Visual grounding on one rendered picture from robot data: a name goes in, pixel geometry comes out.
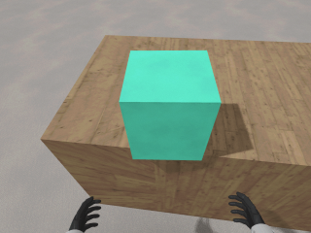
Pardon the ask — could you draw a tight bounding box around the right robot forearm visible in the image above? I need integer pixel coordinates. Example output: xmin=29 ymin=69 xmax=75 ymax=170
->
xmin=251 ymin=223 xmax=275 ymax=233

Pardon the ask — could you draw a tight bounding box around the pedestal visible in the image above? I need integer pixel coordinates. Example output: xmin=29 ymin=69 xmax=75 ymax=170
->
xmin=40 ymin=35 xmax=311 ymax=232

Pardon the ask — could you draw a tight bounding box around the carton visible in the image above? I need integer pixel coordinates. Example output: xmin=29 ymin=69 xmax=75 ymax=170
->
xmin=119 ymin=50 xmax=222 ymax=161

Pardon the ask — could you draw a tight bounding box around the robot left hand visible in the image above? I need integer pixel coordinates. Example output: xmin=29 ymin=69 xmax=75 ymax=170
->
xmin=68 ymin=196 xmax=101 ymax=233

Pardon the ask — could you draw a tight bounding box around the robot right hand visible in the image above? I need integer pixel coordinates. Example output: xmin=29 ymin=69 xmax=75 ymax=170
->
xmin=228 ymin=191 xmax=265 ymax=229

